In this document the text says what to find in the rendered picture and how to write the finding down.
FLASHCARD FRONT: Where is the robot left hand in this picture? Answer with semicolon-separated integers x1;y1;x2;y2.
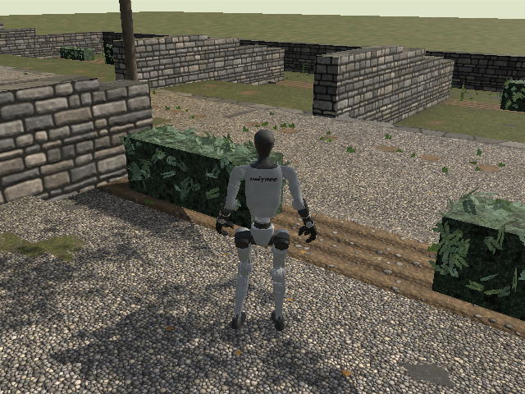
215;221;234;236

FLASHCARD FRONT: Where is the robot torso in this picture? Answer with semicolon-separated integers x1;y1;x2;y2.
244;161;283;246

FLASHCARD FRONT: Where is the robot left upper arm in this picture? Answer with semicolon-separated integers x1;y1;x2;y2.
224;165;247;210

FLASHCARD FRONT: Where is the robot right forearm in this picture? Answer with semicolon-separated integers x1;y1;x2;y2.
298;198;314;228

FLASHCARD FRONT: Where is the robot left forearm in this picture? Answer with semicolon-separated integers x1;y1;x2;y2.
217;197;232;224

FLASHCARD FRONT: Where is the right robot shin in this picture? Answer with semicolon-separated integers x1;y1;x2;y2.
273;268;285;320

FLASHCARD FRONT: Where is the robot right upper arm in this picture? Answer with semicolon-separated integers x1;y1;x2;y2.
281;166;305;211

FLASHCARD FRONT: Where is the robot right hand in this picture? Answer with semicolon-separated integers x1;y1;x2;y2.
299;223;317;243

